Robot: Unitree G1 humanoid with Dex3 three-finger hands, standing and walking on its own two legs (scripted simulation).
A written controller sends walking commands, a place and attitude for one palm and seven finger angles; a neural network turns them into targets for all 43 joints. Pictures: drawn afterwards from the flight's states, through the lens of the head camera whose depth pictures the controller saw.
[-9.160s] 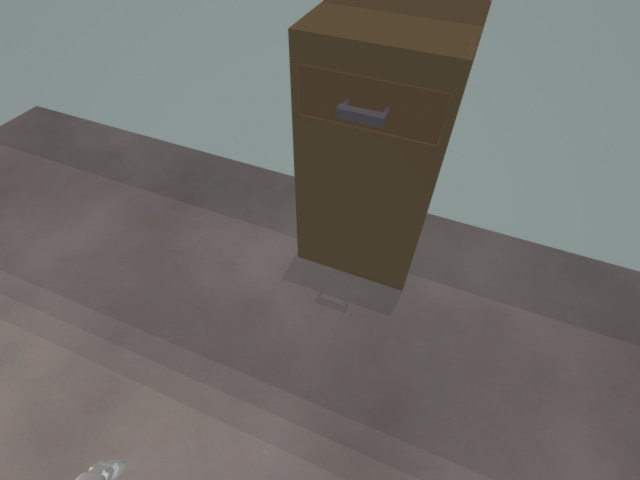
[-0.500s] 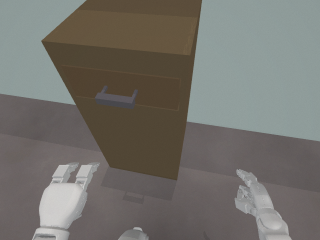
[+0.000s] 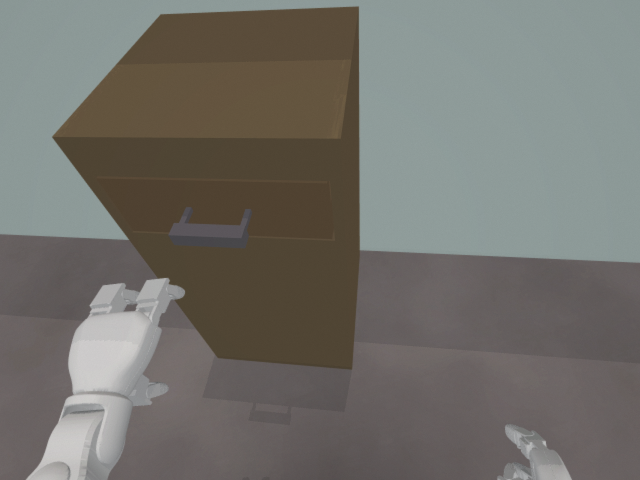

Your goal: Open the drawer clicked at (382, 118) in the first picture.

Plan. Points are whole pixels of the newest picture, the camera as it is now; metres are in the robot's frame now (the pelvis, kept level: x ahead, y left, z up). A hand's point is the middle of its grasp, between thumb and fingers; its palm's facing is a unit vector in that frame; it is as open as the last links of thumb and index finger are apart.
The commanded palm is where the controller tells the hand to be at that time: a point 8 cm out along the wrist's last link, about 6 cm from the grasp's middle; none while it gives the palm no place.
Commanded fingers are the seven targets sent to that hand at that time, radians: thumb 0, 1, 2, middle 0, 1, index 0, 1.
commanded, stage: raise the hand with hooked fingers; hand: left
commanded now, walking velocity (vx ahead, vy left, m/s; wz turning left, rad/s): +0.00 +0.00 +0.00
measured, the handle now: (213, 224) +0.50 +0.24 -0.01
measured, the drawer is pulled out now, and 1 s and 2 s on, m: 0.00 0.00 0.00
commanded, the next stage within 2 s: move the hooked fingers above the handle in 0.88 s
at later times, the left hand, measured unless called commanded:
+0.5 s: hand (115, 286) +0.30 +0.27 +0.10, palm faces +0.04 -0.07 -1.00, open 13.8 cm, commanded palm +0.28 +0.27 +0.16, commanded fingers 0.00 -0.50 0.30 -0.30 -1.20 -0.30 -1.20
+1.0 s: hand (113, 291) +0.30 +0.27 +0.10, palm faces +0.05 -0.08 -1.00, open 13.8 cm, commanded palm +0.27 +0.27 +0.16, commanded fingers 0.00 -0.50 0.30 -0.30 -1.20 -0.30 -1.20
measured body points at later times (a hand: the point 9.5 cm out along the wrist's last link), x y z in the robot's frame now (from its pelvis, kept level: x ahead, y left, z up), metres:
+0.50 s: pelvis +0.00 +0.03 +0.02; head +0.02 +0.00 +0.47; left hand +0.29 +0.27 +0.16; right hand +0.21 -0.18 -0.09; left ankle +0.00 +0.14 -0.71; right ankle -0.02 -0.08 -0.71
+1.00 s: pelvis -0.01 +0.03 +0.02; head +0.01 +0.00 +0.47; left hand +0.29 +0.27 +0.16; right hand +0.16 -0.20 -0.10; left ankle +0.00 +0.14 -0.71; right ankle -0.02 -0.08 -0.71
